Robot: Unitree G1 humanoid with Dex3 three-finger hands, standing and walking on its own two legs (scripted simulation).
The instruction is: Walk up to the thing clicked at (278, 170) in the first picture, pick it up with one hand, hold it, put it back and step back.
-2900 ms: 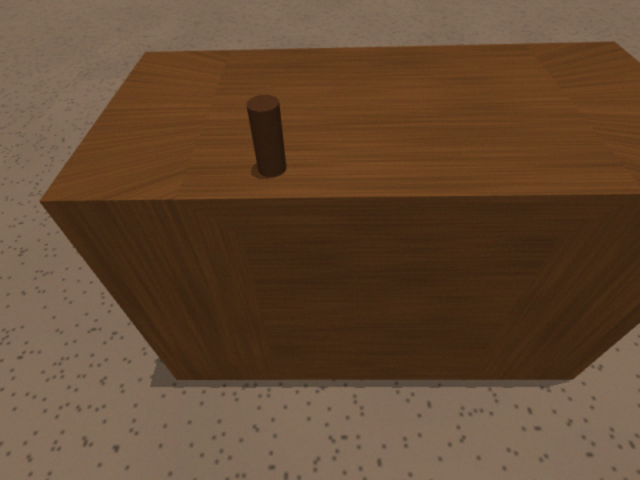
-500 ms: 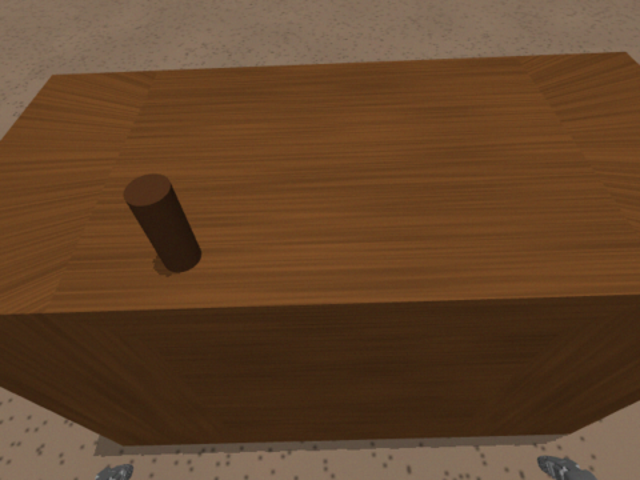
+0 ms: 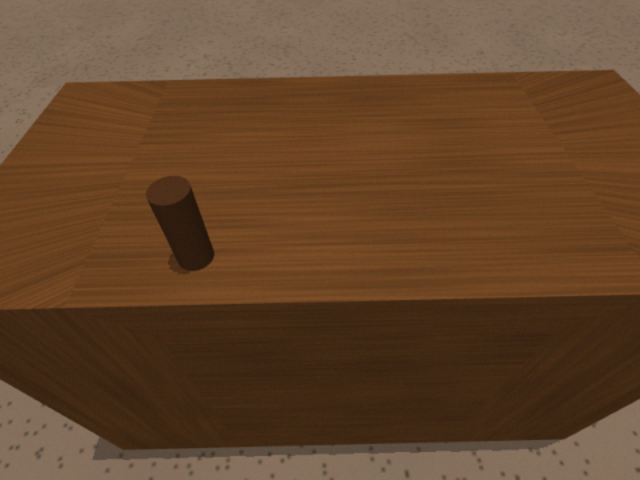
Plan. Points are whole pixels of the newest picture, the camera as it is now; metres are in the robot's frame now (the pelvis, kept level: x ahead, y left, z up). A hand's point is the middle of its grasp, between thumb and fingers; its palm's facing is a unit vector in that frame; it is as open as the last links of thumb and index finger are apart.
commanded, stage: walk up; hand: left
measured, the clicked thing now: (183, 226) +0.42 +0.20 +0.09
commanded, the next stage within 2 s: stand in 0.44 s
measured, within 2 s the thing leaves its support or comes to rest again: neither
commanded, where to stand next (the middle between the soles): +0.03 -0.01 m, yaw +0 degrees
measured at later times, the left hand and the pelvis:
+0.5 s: hand out of the picture +0.08 +0.26 -0.16, palm faces -0.01 -0.94 -0.34, open 7.4 cm; pelvis +0.01 +0.00 +0.00, yaw +0 degrees
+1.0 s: hand out of the picture +0.11 +0.25 -0.16, palm faces -0.03 -0.94 -0.35, open 7.4 cm; pelvis +0.03 -0.01 +0.00, yaw +0 degrees
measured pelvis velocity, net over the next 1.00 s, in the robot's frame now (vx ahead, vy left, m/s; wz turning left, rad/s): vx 0.03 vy -0.01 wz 0.00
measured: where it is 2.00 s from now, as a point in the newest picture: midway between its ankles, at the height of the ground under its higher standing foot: outside the picture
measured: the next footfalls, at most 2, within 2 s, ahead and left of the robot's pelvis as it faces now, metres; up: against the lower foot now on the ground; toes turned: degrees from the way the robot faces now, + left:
none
